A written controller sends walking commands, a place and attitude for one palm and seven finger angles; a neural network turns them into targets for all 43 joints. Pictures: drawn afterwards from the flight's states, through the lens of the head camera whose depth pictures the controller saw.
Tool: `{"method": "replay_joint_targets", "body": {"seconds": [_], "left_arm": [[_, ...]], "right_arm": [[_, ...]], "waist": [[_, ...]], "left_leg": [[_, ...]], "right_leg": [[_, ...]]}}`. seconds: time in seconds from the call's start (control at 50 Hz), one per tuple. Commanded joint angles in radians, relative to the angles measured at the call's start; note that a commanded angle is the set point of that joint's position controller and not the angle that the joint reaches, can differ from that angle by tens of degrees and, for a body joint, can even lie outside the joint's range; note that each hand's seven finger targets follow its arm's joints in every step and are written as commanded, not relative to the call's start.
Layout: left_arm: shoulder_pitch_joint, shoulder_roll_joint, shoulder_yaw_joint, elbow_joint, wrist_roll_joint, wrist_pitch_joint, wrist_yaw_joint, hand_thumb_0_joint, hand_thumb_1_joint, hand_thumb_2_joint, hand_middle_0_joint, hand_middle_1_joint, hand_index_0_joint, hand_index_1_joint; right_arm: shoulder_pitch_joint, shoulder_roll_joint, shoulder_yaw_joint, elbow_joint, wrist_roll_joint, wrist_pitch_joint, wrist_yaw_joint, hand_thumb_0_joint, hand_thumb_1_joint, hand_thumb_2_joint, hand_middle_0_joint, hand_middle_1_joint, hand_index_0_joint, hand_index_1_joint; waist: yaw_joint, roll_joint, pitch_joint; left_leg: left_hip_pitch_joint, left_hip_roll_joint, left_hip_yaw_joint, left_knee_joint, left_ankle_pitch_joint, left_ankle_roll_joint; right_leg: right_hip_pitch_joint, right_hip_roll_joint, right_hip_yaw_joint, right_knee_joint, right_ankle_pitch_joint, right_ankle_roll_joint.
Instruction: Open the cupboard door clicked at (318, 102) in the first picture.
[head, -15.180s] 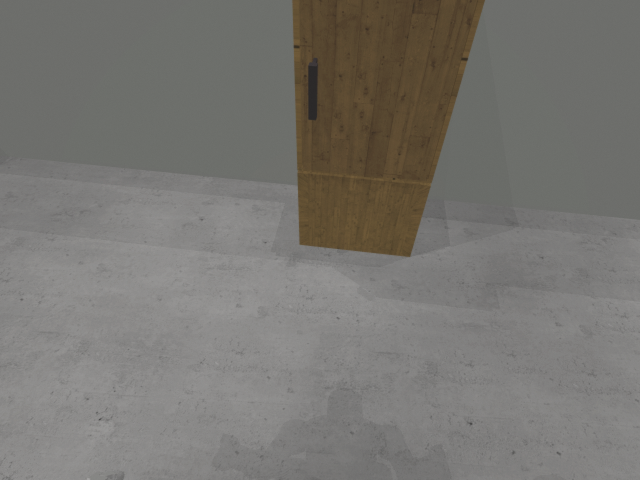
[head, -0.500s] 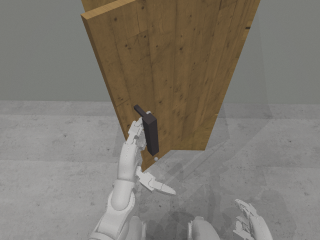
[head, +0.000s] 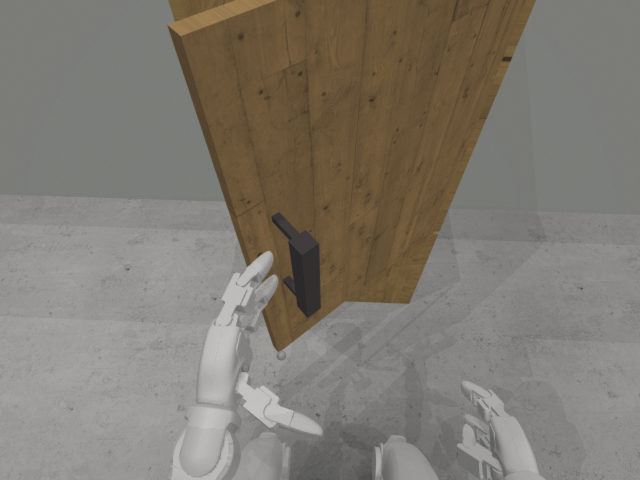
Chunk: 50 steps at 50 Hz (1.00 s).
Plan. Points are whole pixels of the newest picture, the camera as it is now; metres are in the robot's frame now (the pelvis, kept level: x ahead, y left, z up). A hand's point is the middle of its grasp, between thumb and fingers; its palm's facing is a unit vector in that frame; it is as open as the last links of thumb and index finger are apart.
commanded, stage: slide the hand sideways off the handle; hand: left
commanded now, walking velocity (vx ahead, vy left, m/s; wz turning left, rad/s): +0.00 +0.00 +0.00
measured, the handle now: (296, 267) +0.36 +0.05 +0.06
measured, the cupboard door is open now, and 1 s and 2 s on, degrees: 42 42 42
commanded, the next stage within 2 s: draw the hand back to the body in 0.40 s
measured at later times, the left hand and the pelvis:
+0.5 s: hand (228, 385) +0.22 +0.11 +0.04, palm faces -0.03 -1.00 +0.00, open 16.3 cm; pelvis +0.00 -0.01 -0.01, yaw +1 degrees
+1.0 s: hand (146, 370) +0.21 +0.17 +0.12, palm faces +0.00 -1.00 -0.05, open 16.2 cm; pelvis +0.02 +0.01 +0.03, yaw +0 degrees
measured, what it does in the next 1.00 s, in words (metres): stands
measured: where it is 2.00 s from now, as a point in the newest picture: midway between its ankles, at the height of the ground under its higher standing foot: outside the picture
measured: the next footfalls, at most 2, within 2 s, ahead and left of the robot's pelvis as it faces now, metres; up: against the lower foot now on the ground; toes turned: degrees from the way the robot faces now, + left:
none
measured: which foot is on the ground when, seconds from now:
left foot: down 0.00-1.00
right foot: down 0.00-1.00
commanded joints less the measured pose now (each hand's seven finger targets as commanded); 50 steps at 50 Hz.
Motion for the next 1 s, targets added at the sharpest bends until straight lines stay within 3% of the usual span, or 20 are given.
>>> {"method": "replay_joint_targets", "body": {"seconds": [0.0,0.1,0.18,0.32,0.38,0.42,0.48,0.54,0.58,0.6,0.64,0.7,0.76,0.82,0.88,0.98], "left_arm": [[-0.023,0.005,0.034,-0.273,-0.007,-0.069,-0.016,0.0,-0.5,0.3,-0.15,-0.3,-0.15,-0.3],[0.089,0.052,0.086,-0.311,-0.03,-0.069,-0.05,0.0,-0.5,0.3,-0.15,-0.3,-0.15,-0.3],[0.089,0.069,0.102,-0.343,-0.054,-0.079,-0.089,0.0,-0.5,0.3,-0.15,-0.3,-0.15,-0.3],[0.2,0.123,0.187,-0.364,-0.121,-0.083,-0.175,0.0,-0.5,0.3,-0.15,-0.3,-0.15,-0.3],[0.169,0.131,0.191,-0.371,-0.139,-0.081,-0.2,0.0,-0.5,0.3,-0.15,-0.3,-0.15,-0.3],[0.14,0.113,0.164,-0.388,-0.139,-0.081,-0.208,0.0,-0.5,0.3,-0.15,-0.3,-0.15,-0.3],[0.136,0.137,0.186,-0.388,-0.14,-0.073,-0.205,0.0,-0.5,0.3,-0.15,-0.3,-0.15,-0.3],[0.178,0.191,0.233,-0.505,-0.149,-0.046,-0.193,0.0,-0.5,0.3,-0.15,-0.3,-0.15,-0.3],[0.207,0.205,0.254,-0.538,-0.155,-0.013,-0.183,0.0,-0.5,0.3,-0.15,-0.3,-0.15,-0.3],[0.236,0.209,0.266,-0.531,-0.157,0.009,-0.177,0.0,-0.5,0.3,-0.15,-0.3,-0.15,-0.3],[0.255,0.173,0.237,-0.527,-0.165,0.042,-0.178,0.0,-0.5,0.3,-0.15,-0.3,-0.15,-0.3],[0.277,0.189,0.258,-0.504,-0.17,0.075,-0.186,0.0,-0.5,0.3,-0.15,-0.3,-0.15,-0.3],[0.263,0.196,0.262,-0.511,-0.179,0.082,-0.203,0.0,-0.5,0.3,-0.15,-0.3,-0.15,-0.3],[0.239,0.236,0.306,-0.543,-0.191,0.081,-0.213,0.0,-0.5,0.3,-0.15,-0.3,-0.15,-0.3],[0.272,0.253,0.351,-0.564,-0.222,0.083,-0.232,0.0,-0.5,0.3,-0.15,-0.3,-0.15,-0.3],[0.294,0.281,0.399,-0.6,-0.263,0.109,-0.273,0.0,-0.325,0.375,-0.156,-0.3,-0.156,-0.3]], "right_arm": [[-0.025,-0.105,-0.05,-0.161,0.009,-0.056,-0.013,0.0,-0.9,-0.9,0.2,0.3,0.2,0.3],[-0.023,-0.105,-0.051,-0.174,0.011,-0.063,-0.023,0.0,-0.9,-0.9,0.2,0.3,0.2,0.3],[-0.022,-0.107,-0.052,-0.171,0.012,-0.073,-0.031,0.0,-0.9,-0.9,0.2,0.3,0.2,0.3],[-0.025,-0.112,-0.057,-0.174,0.021,-0.091,-0.046,0.0,-0.9,-0.9,0.2,0.3,0.2,0.3],[-0.022,-0.119,-0.058,-0.171,0.024,-0.098,-0.054,0.0,-0.9,-0.9,0.2,0.3,0.2,0.3],[-0.024,-0.122,-0.057,-0.172,0.023,-0.107,-0.056,0.0,-0.9,-0.9,0.2,0.3,0.2,0.3],[-0.017,-0.127,-0.059,-0.17,0.022,-0.115,-0.06,0.0,-0.9,-0.9,0.2,0.3,0.2,0.3],[-0.012,-0.122,-0.059,-0.2,0.03,-0.109,-0.063,0.0,-0.9,-0.9,0.2,0.3,0.2,0.3],[-0.005,-0.119,-0.055,-0.205,0.038,-0.101,-0.065,0.0,-0.9,-0.9,0.2,0.3,0.2,0.3],[-0.006,-0.119,-0.054,-0.209,0.04,-0.094,-0.068,0.0,-0.9,-0.9,0.2,0.3,0.2,0.3],[0.0,-0.116,-0.049,-0.211,0.047,-0.091,-0.07,0.0,-0.9,-0.9,0.2,0.3,0.2,0.3],[-0.007,-0.124,-0.045,-0.209,0.049,-0.089,-0.076,0.0,-0.9,-0.9,0.2,0.3,0.2,0.3],[-0.001,-0.129,-0.036,-0.211,0.05,-0.098,-0.079,0.0,-0.9,-0.9,0.2,0.3,0.2,0.3],[-0.007,-0.134,-0.031,-0.215,0.05,-0.109,-0.085,0.0,-0.9,-0.9,0.2,0.3,0.2,0.3],[-0.001,-0.131,-0.028,-0.209,0.056,-0.12,-0.085,0.0,-0.9,-0.9,0.2,0.3,0.2,0.3],[-0.004,-0.129,-0.024,-0.197,0.067,-0.134,-0.089,0.0,-0.9,-0.9,0.2,0.3,0.2,0.3]], "waist": [[-0.01,-0.054,-0.252],[-0.003,-0.074,-0.246],[-0.02,-0.065,-0.238],[-0.002,-0.052,-0.254],[-0.025,-0.073,-0.224],[-0.031,-0.048,-0.223],[-0.024,-0.034,-0.241],[0.011,0.016,-0.305],[0.013,0.019,-0.299],[0.017,0.005,-0.292],[-0.003,-0.015,-0.231],[-0.01,-0.049,-0.169],[-0.02,-0.044,-0.106],[-0.012,-0.027,-0.1],[0.001,0.007,-0.111],[0.008,0.033,-0.105]], "left_leg": [[0.119,-0.042,-0.018,-0.152,0.229,0.024],[0.087,-0.045,-0.012,-0.134,0.235,0.026],[0.07,-0.047,-0.008,-0.108,0.214,0.028],[0.033,-0.049,-0.006,-0.085,0.218,0.026],[0.012,-0.046,-0.009,-0.064,0.195,0.027],[0.018,-0.046,-0.013,-0.062,0.19,0.029],[0.024,-0.044,-0.017,-0.061,0.182,0.028],[0.095,-0.047,-0.011,-0.113,0.226,0.03],[0.137,-0.046,-0.011,-0.151,0.245,0.03],[0.148,-0.045,-0.016,-0.168,0.262,0.032],[0.168,-0.043,-0.016,-0.197,0.247,0.031],[0.177,-0.041,-0.022,-0.229,0.224,0.032],[0.199,-0.041,-0.023,-0.263,0.174,0.029],[0.223,-0.04,-0.026,-0.288,0.157,0.031],[0.264,-0.041,-0.023,-0.311,0.196,0.027],[0.322,-0.036,-0.026,-0.347,0.28,0.026]], "right_leg": [[0.216,0.035,0.023,-0.169,0.265,-0.018],[0.241,0.036,0.034,-0.17,0.293,-0.013],[0.224,0.032,0.048,-0.174,0.284,-0.005],[0.251,0.03,0.07,-0.172,0.286,-0.002],[0.219,0.028,0.078,-0.18,0.254,0.005],[0.193,0.031,0.067,-0.168,0.227,0.001],[0.171,0.036,0.058,-0.159,0.198,-0.004],[0.252,0.038,0.051,-0.175,0.243,-0.007],[0.283,0.044,0.035,-0.197,0.267,-0.005],[0.302,0.049,0.025,-0.208,0.278,-0.006],[0.304,0.051,0.013,-0.241,0.275,0.003],[0.317,0.054,0.006,-0.282,0.24,0.005],[0.305,0.053,0.003,-0.319,0.178,0.007],[0.324,0.054,0.007,-0.346,0.135,0.005],[0.366,0.058,0.002,-0.357,0.186,0.001],[0.424,0.063,-0.014,-0.374,0.29,0.002]]}}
